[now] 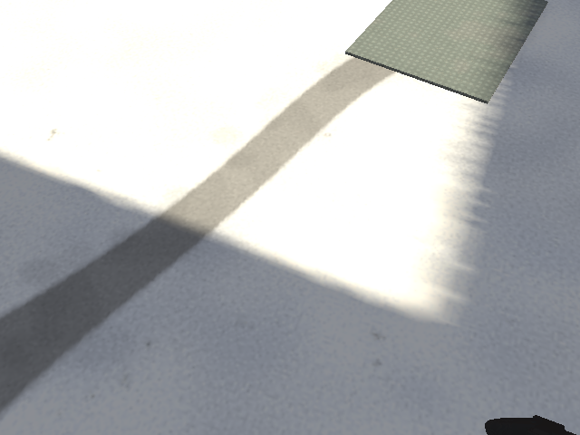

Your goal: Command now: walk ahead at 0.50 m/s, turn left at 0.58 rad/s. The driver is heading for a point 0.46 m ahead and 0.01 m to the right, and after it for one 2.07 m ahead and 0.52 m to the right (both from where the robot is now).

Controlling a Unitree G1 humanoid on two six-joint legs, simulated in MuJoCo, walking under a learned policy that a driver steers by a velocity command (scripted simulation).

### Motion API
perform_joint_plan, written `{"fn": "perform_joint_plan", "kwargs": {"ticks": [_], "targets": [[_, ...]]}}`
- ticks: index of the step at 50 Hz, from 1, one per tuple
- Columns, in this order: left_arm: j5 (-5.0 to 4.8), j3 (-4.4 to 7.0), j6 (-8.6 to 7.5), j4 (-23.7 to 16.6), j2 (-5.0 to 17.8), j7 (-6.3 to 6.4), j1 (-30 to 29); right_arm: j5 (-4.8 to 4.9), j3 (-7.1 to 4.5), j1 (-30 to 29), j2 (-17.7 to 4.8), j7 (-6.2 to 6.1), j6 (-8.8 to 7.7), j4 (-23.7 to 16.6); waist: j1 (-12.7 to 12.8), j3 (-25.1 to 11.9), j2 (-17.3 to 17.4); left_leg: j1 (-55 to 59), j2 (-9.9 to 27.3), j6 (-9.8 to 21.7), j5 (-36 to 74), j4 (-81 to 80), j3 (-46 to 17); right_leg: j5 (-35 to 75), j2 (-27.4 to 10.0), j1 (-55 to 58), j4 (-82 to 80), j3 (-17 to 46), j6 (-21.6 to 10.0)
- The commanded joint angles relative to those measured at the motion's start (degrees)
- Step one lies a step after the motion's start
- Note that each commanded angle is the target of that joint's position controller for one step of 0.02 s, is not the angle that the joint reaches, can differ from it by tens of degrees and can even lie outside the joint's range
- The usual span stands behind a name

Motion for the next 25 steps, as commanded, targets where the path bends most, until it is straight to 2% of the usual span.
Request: {"fn": "perform_joint_plan", "kwargs": {"ticks": [1, 2, 3, 4, 5, 6, 7, 8, 9, 10, 12, 15, 19, 22, 25], "targets": [[0.09, 2.45, 0.69, -2.07, 11.55, 0.7, 0.5, -0.34, -1.37, 3.49, -4.59, -0.71, -0.82, -2.68, -4.92, -2.76, -7.86, 9.77, -5.89, 3.88, -7.2, -3.34, 3.97, 63.62, -14.84, 0.32, 13.16, 1.99, -6.35], [-0.11, 2.53, 1.26, -2.26, 12.11, 0.75, 0.39, -0.62, -2.21, 10.96, -5.86, -1.24, -1.34, -0.48, -8.1, -7.18, -6.9, 19.48, -7.8, 5.54, -6.44, -6.97, 3.34, 61.04, -14.48, -2.69, 24.24, 1.16, -5.71], [0.09, 2.3, 1.41, -3.48, 11.44, 0.58, 0.08, -1.16, -3.78, 20.44, -9.42, -2.23, -1.66, 2.48, -12.22, -12.86, -2.81, 34.26, -3.86, 8.08, -8.47, -9.61, -4.09, 46.17, -13.13, -13.42, 40.06, 0.79, -3.97], [-0.3, 0.71, 1.05, -7.88, 3.99, -0.74, 2.44, -0.64, -5.47, 19.93, -16.61, -3.12, -1.46, 1.69, -8.07, -18.17, 12.03, 52.97, 14.94, 15.79, -9.18, -11.63, -33.52, -6.51, -3.5, -39.58, 60.88, 1.87, -0.44], [0.11, 1.81, 0.43, -10.0, 9.16, -0.93, -4.79, 1.11, -5.62, 23.2, -16.82, -3.58, -0.67, 0.38, -11.9, -21.41, 4.47, 53.31, 18.32, 18.25, -6.95, -19.75, -48.75, -9.57, 0.61, -46.52, 67.98, 14.46, 0.0], [-0.47, 1.65, -0.11, -11.66, 8.6, -1.15, -9.62, 1.34, -5.27, 20.54, -15.42, -4.14, -0.43, 1.69, -10.57, -12.4, 1.64, 47.82, 16.44, 16.63, -2.43, -20.8, -38.56, -2.69, -2.78, -51.01, 66.63, 16.84, -0.72], [-0.61, 1.14, -0.69, -11.23, 7.8, -1.05, -8.88, 1.8, -4.46, 17.73, -12.12, -4.39, -0.69, 1.93, -7.91, -6.57, -0.67, 38.93, 14.26, 14.54, 4.09, -21.72, -32.49, 1.75, -4.88, -48.34, 60.75, 16.46, -0.95], [-0.07, 1.24, -0.38, -10.5, 7.67, -0.93, -8.05, 1.88, -3.88, 15.02, -10.18, -4.5, -1.13, 1.62, -5.29, -3.69, -2.1, 32.42, 11.01, 12.5, 9.63, -22.52, -27.91, 2.56, -6.14, -44.37, 56.45, 16.71, -0.72], [0.95, 1.19, 0.68, -10.22, 7.52, -0.94, -6.18, 2.23, -3.36, 13.09, -8.72, -4.58, -1.52, 1.29, -3.07, -3.28, -1.62, 27.78, 8.6, 11.76, 13.19, -23.48, -24.63, 2.41, -6.6, -40.24, 54.1, 16.99, -0.06], [1.5, 1.22, 1.78, -9.92, 7.25, -1.1, -5.07, 2.32, -3.06, 12.62, -8.08, -4.38, -2.06, 1.05, -2.15, -3.92, -1.2, 25.46, 7.45, 11.59, 15.45, -23.99, -23.01, 2.12, -6.61, -37.67, 52.35, 16.96, 0.47], [1.53, 0.96, 3.13, -9.33, 5.69, -1.72, -3.94, 2.28, -2.73, 14.1, -7.57, -4.06, -3.33, 2.05, -1.38, -4.33, -1.25, 24.14, 6.3, 11.2, 18.21, -25.71, -19.38, 4.54, -6.39, -36.95, 48.88, 15.45, 0.87], [1.12, 0.77, 3.5, -10.48, 5.07, -2.26, -9.7, 2.11, -2.44, 18.35, -7.54, -3.86, -4.18, 4.3, -3.47, -1.32, 0.09, 25.09, 5.56, 8.55, 18.07, -28.97, -16.32, 12.59, -7.22, -40.71, 41.69, 14.42, 0.66], [0.23, 0.77, 3.47, -11.93, 5.34, -2.65, -16.4, 1.94, -2.04, 21.83, -7.66, -3.93, -4.7, 5.87, -6.16, -0.09, 0.81, 31.76, 5.87, 4.82, 19.47, -30.01, -12.83, 20.21, -6.37, -45.05, 33.87, 14.5, -0.83], [-0.05, 0.45, 3.28, -12.94, 4.85, -3.05, -20.38, 1.35, -1.64, 23.75, -7.37, -4.47, -4.98, 7.14, -7.52, 1.81, 0.71, 35.69, 7.13, 4.04, 20.62, -30.75, -10.05, 22.08, -4.27, -46.43, 29.05, 14.77, -2.13], [0.09, 0.15, 2.97, -14.39, 4.53, -3.53, -24.05, 0.88, -1.17, 25.25, -6.95, -5.27, -5.01, 8.61, -8.4, 3.62, 0.45, 39.96, 8.68, 3.65, 24.87, -30.14, -7.33, 20.37, -1.93, -46.77, 24.12, 13.7, -3.72]]}}
Keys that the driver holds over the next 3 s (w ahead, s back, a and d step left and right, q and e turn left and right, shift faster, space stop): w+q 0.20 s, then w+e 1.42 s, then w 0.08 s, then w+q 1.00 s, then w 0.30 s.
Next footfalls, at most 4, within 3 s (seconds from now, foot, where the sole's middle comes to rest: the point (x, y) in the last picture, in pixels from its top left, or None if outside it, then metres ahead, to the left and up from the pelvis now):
0.06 left None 0.18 0.08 -0.77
0.64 right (340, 409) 0.51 -0.03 -0.77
1.14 left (290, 283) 0.83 0.10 -0.77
1.68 right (409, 244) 0.97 -0.22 -0.77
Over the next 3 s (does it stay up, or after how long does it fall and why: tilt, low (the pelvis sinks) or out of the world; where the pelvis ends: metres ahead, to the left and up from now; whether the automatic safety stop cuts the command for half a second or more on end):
stays up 1.52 -0.39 0.02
